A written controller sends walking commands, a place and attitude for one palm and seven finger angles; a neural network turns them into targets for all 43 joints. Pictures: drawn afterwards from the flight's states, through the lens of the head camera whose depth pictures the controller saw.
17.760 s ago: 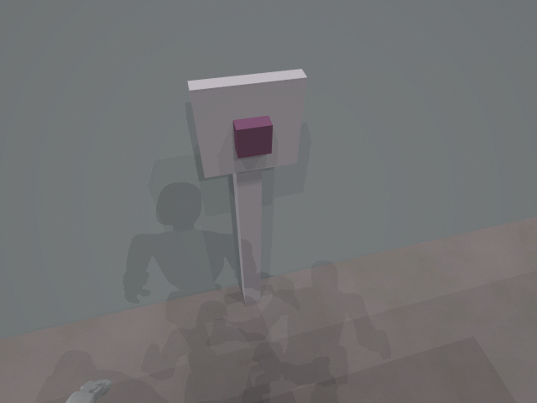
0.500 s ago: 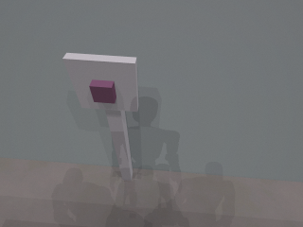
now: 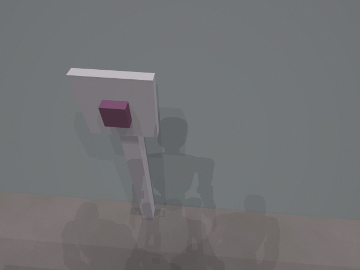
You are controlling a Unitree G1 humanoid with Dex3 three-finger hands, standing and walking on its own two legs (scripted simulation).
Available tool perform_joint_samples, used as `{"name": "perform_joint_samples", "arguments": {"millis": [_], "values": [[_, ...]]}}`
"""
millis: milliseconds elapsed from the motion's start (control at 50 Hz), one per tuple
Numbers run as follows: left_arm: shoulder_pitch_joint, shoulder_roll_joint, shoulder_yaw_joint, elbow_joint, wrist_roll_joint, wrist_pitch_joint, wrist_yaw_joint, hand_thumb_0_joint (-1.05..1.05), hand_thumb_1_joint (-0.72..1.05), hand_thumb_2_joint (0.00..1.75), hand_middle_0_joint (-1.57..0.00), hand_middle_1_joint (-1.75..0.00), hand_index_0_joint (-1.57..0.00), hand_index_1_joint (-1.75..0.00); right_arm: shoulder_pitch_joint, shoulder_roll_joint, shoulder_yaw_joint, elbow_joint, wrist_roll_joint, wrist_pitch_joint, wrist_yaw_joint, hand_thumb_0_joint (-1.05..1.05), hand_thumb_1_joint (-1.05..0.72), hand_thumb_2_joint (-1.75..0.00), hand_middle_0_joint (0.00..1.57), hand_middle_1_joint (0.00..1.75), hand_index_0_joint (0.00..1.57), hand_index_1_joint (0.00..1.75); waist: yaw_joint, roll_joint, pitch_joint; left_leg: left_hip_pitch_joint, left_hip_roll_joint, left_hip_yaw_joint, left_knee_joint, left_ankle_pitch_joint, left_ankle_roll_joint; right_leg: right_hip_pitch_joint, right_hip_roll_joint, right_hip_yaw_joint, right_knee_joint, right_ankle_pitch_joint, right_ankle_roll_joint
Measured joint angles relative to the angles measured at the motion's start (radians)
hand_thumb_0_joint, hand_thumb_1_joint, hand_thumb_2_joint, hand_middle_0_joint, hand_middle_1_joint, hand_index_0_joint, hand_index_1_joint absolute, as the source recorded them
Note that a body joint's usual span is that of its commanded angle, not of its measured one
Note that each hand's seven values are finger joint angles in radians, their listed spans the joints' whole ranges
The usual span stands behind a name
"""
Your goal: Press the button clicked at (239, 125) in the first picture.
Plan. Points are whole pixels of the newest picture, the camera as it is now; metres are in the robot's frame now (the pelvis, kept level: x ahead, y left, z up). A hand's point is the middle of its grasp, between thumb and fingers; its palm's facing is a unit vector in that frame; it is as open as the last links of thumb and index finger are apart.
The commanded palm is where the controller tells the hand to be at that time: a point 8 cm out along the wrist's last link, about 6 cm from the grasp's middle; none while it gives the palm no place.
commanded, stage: look again from close up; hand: left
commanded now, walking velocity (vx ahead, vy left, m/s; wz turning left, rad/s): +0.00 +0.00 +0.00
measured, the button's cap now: (116, 113) +0.46 +0.20 +0.08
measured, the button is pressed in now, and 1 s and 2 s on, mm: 0 0 0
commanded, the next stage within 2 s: raise the hand and make a fist in 0.58 s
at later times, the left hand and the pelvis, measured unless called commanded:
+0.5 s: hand out of the picture -0.03 +0.15 -0.18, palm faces +0.03 -0.98 -0.17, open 7.4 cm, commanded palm none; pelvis -0.01 -0.01 +0.00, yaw +0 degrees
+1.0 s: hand (120, 237) +0.18 +0.13 +0.01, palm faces +0.01 -1.00 +0.05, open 6.1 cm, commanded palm +0.10 +0.21 -0.04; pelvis -0.05 +0.00 -0.04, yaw +1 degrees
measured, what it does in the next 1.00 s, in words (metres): stands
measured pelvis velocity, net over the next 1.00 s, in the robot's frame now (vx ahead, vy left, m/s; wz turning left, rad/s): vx -0.05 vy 0.00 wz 0.02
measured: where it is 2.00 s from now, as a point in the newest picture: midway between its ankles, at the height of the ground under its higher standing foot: outside the picture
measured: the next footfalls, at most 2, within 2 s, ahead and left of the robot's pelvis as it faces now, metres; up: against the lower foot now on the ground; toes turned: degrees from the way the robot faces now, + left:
none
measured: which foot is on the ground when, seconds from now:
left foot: down 0.00-1.00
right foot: down 0.00-1.00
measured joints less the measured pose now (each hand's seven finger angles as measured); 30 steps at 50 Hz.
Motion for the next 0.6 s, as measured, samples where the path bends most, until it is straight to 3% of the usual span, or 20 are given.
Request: {"name": "perform_joint_samples", "arguments": {"millis": [600], "values": [[0.035, -0.017, 0.002, 0.01, -0.001, -0.001, 0.0, 0.0, 0.91, 0.9, -0.2, -0.29, -0.2, -0.3, 0.028, 0.022, 0.001, 0.017, 0.001, 0.003, -0.002, 0.01, -0.92, -0.89, 0.2, 0.3, 0.2, 0.3, 0.004, -0.001, 0.003, 0.0, 0.011, -0.013, -0.009, 0.018, -0.012, 0.006, 0.013, -0.012, -0.015, 0.016, -0.013]]}}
